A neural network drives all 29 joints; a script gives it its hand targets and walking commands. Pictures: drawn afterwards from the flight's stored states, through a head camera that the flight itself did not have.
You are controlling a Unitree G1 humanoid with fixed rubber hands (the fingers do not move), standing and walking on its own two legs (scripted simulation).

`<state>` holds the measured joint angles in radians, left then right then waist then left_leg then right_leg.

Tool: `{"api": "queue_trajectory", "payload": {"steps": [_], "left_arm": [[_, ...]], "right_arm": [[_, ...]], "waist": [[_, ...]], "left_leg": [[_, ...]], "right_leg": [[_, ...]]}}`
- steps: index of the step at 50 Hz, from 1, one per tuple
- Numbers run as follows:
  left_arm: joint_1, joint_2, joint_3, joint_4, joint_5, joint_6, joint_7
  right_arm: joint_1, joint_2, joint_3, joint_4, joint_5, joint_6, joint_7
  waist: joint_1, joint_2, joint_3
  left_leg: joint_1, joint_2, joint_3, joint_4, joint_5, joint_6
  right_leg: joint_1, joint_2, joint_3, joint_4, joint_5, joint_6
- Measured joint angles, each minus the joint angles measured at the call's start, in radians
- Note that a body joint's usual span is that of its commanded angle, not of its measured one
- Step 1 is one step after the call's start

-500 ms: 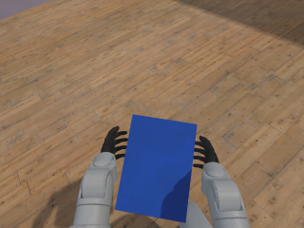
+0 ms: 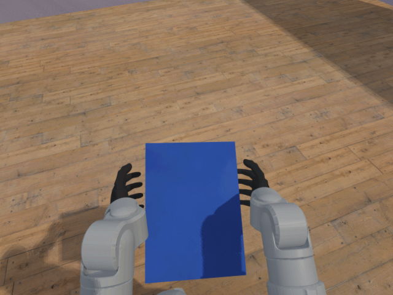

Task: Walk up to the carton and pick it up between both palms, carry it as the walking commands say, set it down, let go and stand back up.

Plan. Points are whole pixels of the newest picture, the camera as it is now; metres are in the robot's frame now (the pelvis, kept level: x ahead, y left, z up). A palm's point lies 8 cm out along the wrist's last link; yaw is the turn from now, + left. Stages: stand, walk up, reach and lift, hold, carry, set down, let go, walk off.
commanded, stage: carry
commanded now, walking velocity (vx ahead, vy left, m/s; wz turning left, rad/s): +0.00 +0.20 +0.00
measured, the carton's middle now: (189, 206) +0.33 +0.07 -0.02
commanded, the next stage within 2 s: none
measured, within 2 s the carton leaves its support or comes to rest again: neither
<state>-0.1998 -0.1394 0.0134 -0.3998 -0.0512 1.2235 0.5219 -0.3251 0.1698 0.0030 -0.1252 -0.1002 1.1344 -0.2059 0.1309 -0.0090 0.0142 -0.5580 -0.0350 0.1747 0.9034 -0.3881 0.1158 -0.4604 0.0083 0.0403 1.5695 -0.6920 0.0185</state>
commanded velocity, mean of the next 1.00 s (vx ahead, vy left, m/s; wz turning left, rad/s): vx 0.00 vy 0.20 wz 0.00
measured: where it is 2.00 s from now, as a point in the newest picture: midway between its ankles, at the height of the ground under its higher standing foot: (154, 263)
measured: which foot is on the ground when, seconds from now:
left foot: down 0.00-0.22, up 0.24-0.48, down 0.50-0.82, up 0.84-0.94, down 0.96-1.00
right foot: up 0.00-0.20, down 0.22-1.00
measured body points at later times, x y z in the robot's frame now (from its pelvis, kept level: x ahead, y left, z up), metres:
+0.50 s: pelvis +0.22 +0.01 +0.03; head +0.30 +0.03 +0.47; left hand +0.52 +0.18 +0.06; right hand +0.58 -0.07 +0.09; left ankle +0.24 +0.15 -0.68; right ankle +0.27 -0.11 -0.68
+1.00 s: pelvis +0.33 +0.10 +0.03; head +0.34 +0.10 +0.48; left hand +0.64 +0.23 +0.11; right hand +0.64 -0.02 +0.11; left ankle +0.33 +0.18 -0.69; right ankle +0.29 -0.07 -0.68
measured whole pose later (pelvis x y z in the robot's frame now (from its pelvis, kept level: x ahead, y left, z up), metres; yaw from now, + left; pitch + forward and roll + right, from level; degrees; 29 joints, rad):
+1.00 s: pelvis +0.33 +0.10 +0.03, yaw +5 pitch +4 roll +2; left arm -0.36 -0.18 0.09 -0.14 0.12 1.26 0.21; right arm -0.39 0.19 -0.09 -0.16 -0.07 1.36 -0.43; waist -0.05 -0.03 -0.06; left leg -0.40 -0.06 0.11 0.67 -0.32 0.04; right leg -0.33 -0.19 -0.06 0.75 -0.46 0.10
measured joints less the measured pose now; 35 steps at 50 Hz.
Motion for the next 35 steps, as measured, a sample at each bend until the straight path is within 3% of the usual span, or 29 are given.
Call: {"api": "queue_trajectory", "payload": {"steps": [1,2,6,8,10,11,12,15,18,22,24,26,28,31,33,35], "left_arm": [[-0.037,-0.007,0.001,0.024,-0.011,0.011,0.022],[-0.078,-0.016,0.008,0.058,-0.012,0.019,0.015],[-0.221,-0.065,0.099,0.242,0.074,0.006,-0.148],[-0.248,-0.076,0.126,0.303,0.117,-0.012,-0.227],[-0.261,-0.081,0.141,0.333,0.146,-0.022,-0.283],[-0.268,-0.084,0.145,0.339,0.157,-0.026,-0.298],[-0.274,-0.086,0.146,0.344,0.166,-0.039,-0.308],[-0.274,-0.086,0.127,0.339,0.193,-0.049,-0.313],[-0.239,-0.072,0.118,0.318,0.199,-0.022,-0.317],[-0.2,-0.056,0.137,0.25,0.174,0.025,-0.294],[-0.183,-0.05,0.135,0.195,0.153,0.048,-0.258],[-0.166,-0.043,0.131,0.132,0.131,0.065,-0.216],[-0.156,-0.039,0.133,0.084,0.11,0.071,-0.176],[-0.169,-0.044,0.126,0.03,0.066,0.082,-0.089],[-0.19,-0.052,0.116,0.005,0.047,0.083,-0.039],[-0.219,-0.063,0.118,0.01,0.044,0.074,-0.027]], "right_arm": [[0.004,-0.002,-0.002,-0.007,-0.006,0.013,-0.015],[0.008,-0.003,-0.011,-0.015,-0.014,0.027,-0.03],[0.002,-0.001,-0.053,-0.045,-0.015,0.104,-0.109],[-0.013,0.004,-0.059,-0.067,0.008,0.154,-0.192],[-0.042,0.013,-0.074,-0.09,0.032,0.202,-0.261],[-0.062,0.016,-0.085,-0.096,0.041,0.22,-0.286],[-0.093,0.009,-0.096,-0.091,0.048,0.221,-0.297],[-0.181,-0.016,-0.125,-0.043,0.048,0.167,-0.269],[-0.235,-0.009,-0.136,0.027,0.058,0.125,-0.266],[-0.253,0.028,-0.135,0.078,0.044,0.105,-0.247],[-0.233,0.051,-0.141,0.068,0.031,0.082,-0.214],[-0.201,0.079,-0.149,0.045,0.016,0.052,-0.173],[-0.177,0.069,-0.132,0.037,0.005,0.044,-0.099],[-0.158,0.059,-0.123,0.021,-0.006,0.046,-0.039],[-0.142,0.053,-0.107,-0.004,-0.012,0.059,-0.037],[-0.13,0.048,-0.098,-0.024,-0.022,0.076,-0.04]], "waist": [[-0.02,0.016,-0.001],[-0.043,0.033,-0.001],[-0.139,0.084,0.01],[-0.178,0.089,0.015],[-0.209,0.072,0.014],[-0.222,0.048,0.008],[-0.228,0.05,0.013],[-0.245,0.088,0.052],[-0.223,0.066,0.053],[-0.18,0.002,0.062],[-0.152,-0.025,0.071],[-0.121,-0.057,0.083],[-0.091,-0.095,0.087],[-0.066,-0.058,0.078],[-0.042,-0.03,0.069],[-0.027,-0.005,0.055]], "left_leg": [[0.026,-0.003,0.006,-0.017,-0.015,-0.002],[0.051,-0.007,0.007,-0.038,-0.025,-0.001],[0.156,-0.006,-0.002,-0.124,-0.058,-0.008],[0.209,-0.003,-0.006,-0.152,-0.08,-0.022],[0.233,-0.004,-0.013,-0.105,-0.108,-0.043],[0.225,-0.013,-0.019,-0.041,-0.122,-0.06],[0.201,-0.011,-0.047,0.046,-0.152,-0.081],[0.1,-0.018,-0.17,0.3,-0.198,-0.117],[0.021,0.0,-0.181,0.333,-0.187,-0.138],[-0.011,0.038,-0.184,0.099,-0.13,-0.146],[0.008,0.04,-0.192,-0.075,-0.081,-0.143],[0.062,0.023,-0.176,-0.234,0.127,-0.139],[0.095,-0.008,-0.151,-0.274,0.149,-0.118],[0.097,-0.002,-0.161,-0.248,0.089,-0.092],[0.102,0.009,-0.152,-0.233,0.062,-0.082],[0.108,0.015,-0.14,-0.218,0.037,-0.075]], "right_leg": [[-0.066,-0.004,0.005,0.018,-0.013,-0.002],[-0.126,-0.01,0.003,0.006,-0.025,-0.002],[-0.286,-0.053,-0.042,-0.245,0.01,-0.002],[-0.279,-0.072,-0.073,-0.5,0.17,-0.003],[-0.207,-0.082,-0.097,-0.781,0.469,-0.01],[-0.172,-0.098,-0.101,-0.851,0.642,-0.031],[-0.169,-0.097,-0.114,-0.816,0.593,-0.045],[-0.146,-0.081,-0.171,-0.744,0.435,-0.054],[-0.128,-0.088,-0.186,-0.752,0.398,-0.051],[-0.089,-0.122,-0.2,-0.794,0.384,-0.04],[-0.071,-0.14,-0.203,-0.81,0.377,-0.026],[-0.054,-0.165,-0.188,-0.812,0.364,-0.004],[-0.046,-0.194,-0.156,-0.808,0.361,0.023],[-0.046,-0.151,-0.111,-0.731,0.219,0.033],[-0.058,-0.122,-0.098,-0.676,0.154,0.027],[-0.062,-0.103,-0.097,-0.663,0.14,0.023]]}}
